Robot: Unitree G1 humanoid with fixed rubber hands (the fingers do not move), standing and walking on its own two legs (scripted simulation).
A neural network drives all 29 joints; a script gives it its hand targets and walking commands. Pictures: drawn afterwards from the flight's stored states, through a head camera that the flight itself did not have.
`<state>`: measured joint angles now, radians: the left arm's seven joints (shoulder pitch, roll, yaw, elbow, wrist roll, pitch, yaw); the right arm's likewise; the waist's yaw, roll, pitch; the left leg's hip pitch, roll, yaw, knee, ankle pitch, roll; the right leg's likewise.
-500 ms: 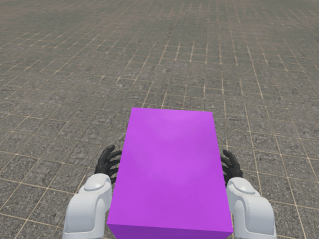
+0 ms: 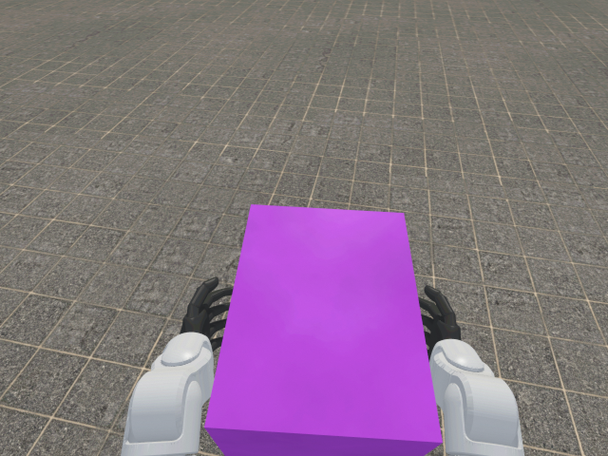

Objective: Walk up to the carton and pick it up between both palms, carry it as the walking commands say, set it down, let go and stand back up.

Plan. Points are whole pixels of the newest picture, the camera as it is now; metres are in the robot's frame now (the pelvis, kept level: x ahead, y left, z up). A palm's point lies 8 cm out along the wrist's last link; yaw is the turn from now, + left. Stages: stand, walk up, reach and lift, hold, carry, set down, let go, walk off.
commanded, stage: carry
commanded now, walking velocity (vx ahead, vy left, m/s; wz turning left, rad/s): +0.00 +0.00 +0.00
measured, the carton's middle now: (318, 350) +0.29 -0.01 -0.02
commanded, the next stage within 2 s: hold in 0.20 s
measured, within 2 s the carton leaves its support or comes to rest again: neither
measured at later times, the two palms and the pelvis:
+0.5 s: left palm (202, 352) +0.26 +0.14 +0.04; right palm (440, 366) +0.25 -0.16 +0.03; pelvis -0.01 +0.00 +0.00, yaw -1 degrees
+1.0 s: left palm (194, 354) +0.26 +0.15 +0.04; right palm (433, 358) +0.26 -0.15 +0.03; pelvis -0.01 +0.01 +0.00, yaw -1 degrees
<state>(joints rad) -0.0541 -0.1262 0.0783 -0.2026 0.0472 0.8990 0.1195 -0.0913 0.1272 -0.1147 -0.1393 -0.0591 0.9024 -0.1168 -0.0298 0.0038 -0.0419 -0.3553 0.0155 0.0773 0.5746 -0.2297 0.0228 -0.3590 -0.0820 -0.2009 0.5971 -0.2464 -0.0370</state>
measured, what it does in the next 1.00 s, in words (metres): stands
